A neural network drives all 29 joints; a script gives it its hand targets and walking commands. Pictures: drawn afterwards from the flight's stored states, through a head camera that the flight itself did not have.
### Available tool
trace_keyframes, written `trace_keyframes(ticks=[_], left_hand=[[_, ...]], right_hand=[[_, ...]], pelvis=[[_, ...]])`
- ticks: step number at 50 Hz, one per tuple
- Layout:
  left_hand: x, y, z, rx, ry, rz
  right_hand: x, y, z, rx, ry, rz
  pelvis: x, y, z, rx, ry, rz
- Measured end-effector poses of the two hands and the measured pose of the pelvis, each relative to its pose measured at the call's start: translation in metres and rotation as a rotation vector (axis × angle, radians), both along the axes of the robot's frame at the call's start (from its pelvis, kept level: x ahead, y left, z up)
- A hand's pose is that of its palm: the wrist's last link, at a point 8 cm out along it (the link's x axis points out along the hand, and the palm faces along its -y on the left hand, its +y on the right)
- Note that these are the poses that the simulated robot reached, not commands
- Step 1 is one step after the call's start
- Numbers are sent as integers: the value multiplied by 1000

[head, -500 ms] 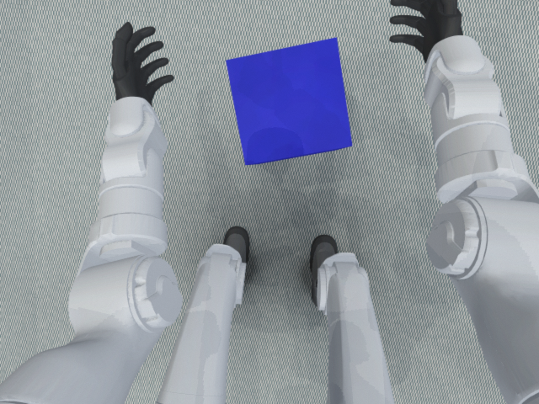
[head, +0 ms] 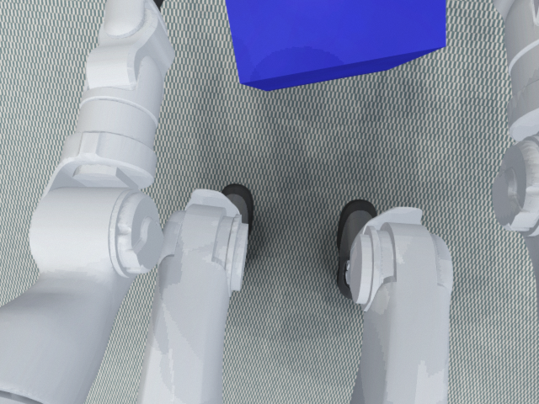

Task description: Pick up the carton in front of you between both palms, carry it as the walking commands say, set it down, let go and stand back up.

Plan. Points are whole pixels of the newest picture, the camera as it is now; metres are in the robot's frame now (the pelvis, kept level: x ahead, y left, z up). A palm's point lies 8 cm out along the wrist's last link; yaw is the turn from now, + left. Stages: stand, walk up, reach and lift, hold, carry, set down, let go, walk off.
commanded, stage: reach and lift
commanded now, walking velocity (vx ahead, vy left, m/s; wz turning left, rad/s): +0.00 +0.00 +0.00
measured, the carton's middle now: out of the picture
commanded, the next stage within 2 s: none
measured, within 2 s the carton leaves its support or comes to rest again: leaves its support in 0.94 s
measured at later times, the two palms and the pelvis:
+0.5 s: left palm out of the picture +0.54 +0.16 -0.21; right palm out of the picture +0.59 -0.18 -0.21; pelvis +0.01 +0.00 -0.03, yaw +1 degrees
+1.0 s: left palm out of the picture +0.55 +0.14 -0.19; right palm out of the picture +0.57 -0.17 -0.21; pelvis +0.01 -0.01 -0.04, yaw +0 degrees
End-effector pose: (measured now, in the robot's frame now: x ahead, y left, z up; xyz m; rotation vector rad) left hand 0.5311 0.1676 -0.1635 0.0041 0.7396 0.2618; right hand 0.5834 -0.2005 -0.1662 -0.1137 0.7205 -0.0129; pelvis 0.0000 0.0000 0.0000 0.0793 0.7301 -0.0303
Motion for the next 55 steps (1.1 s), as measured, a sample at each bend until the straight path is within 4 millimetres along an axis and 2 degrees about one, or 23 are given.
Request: trace_keyframes(ticks=[7,12,18,27,34,45,51,55], left_hand=[[0,-3,-41,-10,26,-14],[7,1,-47,3,16,-10],[10,-2,-45,3,-3,-10],[6,-10,-42,-10,5,-21],[13,-34,-38,-33,-2,-45],[20,-28,-34,-46,24,-30],[19,-33,-18,-48,-8,-9],[11,-38,8,-51,-56,21]], right_hand=[[-4,3,-42,2,24,2],[0,5,-55,-1,9,16],[9,13,-48,8,-21,29],[1,20,-45,9,2,36],[-1,33,-43,13,10,61],[-2,35,-42,33,45,82],[-13,33,-37,22,38,45],[-19,31,-11,24,11,12]], pelvis=[[-1,-1,-22,-5,-69,3],[5,-2,-31,-3,-92,5],[9,-3,-36,0,-88,10],[5,-3,-33,-3,-78,12],[0,-2,-30,-4,-97,10],[9,-6,-39,-3,-84,9],[14,-6,-38,-9,-56,5],[13,-3,-31,-15,-33,-5]])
